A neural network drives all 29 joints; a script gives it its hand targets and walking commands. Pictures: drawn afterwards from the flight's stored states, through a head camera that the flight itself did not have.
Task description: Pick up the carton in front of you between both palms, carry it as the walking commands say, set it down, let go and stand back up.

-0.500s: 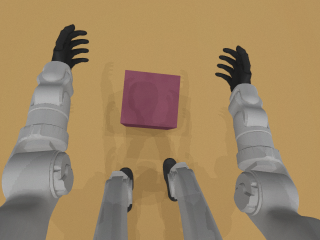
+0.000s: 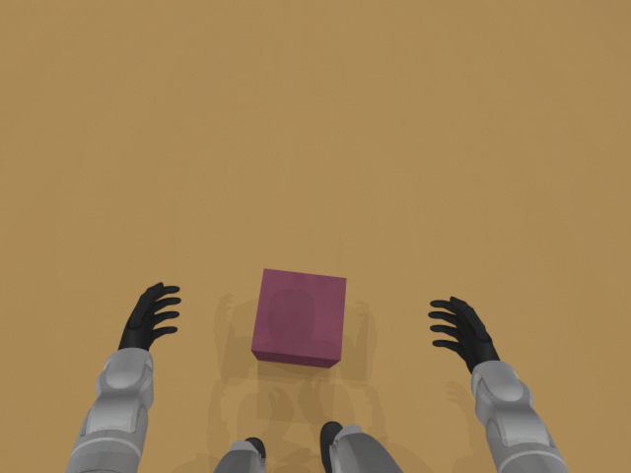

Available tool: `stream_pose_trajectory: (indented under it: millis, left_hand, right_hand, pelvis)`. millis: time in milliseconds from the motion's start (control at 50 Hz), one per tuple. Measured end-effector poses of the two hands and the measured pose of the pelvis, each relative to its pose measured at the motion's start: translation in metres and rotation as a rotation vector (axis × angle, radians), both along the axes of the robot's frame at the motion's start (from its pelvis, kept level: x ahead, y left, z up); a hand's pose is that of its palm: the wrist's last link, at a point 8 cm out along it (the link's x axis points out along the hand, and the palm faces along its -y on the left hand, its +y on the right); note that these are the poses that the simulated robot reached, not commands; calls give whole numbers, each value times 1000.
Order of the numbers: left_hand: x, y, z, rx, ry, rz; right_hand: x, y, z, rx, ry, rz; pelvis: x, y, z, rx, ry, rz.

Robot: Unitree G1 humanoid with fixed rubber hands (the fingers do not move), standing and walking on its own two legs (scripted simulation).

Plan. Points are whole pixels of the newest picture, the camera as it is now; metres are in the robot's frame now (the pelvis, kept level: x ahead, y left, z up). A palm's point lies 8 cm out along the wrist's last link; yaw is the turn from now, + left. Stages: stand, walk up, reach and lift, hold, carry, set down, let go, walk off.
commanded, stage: let go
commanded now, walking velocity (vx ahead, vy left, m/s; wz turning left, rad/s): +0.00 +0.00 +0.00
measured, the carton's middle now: (299, 322) +0.41 -0.02 -0.61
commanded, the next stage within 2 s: stand in 0.78 s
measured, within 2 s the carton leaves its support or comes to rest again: neither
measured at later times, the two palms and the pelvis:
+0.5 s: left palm (60, 460) +0.18 +0.25 -0.03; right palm (499, 419) +0.18 -0.21 -0.03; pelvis +0.02 +0.02 +0.04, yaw -1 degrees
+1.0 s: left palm out of the picture +0.15 +0.29 -0.04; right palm (540, 430) +0.16 -0.27 -0.05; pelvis +0.02 +0.00 +0.03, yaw +0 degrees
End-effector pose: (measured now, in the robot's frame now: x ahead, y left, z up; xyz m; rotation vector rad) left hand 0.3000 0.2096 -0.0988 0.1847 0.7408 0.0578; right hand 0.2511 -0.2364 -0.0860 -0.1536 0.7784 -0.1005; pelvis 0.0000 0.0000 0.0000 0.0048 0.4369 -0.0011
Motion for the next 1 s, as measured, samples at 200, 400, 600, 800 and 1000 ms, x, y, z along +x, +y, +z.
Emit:
stream_pose_trajectory:
  millis: [200, 400, 600, 800, 1000]
  left_hand:
    - [-64, 18, 41, 2, 20, -10]
    - [-111, 38, 67, 4, 40, 2]
    - [-123, 37, 70, -7, 53, 6]
    - [-127, 30, 63, 19, 48, 13]
    - [-148, 78, 56, 190, 142, 74]
  right_hand:
    - [-63, 7, 43, -3, 14, -14]
    - [-77, 17, 55, 5, 8, 16]
    - [-74, 20, 56, -1, 18, 31]
    - [-76, 3, 60, -71, 32, 2]
    - [-90, -35, 37, -166, 92, -6]
  pelvis:
    - [19, 6, 28, -8, -227, -10]
    - [21, 17, 37, -16, -423, -17]
    - [15, 17, 36, -15, -522, -10]
    - [13, 9, 32, -14, -526, -17]
    - [18, 5, 31, -12, -446, -5]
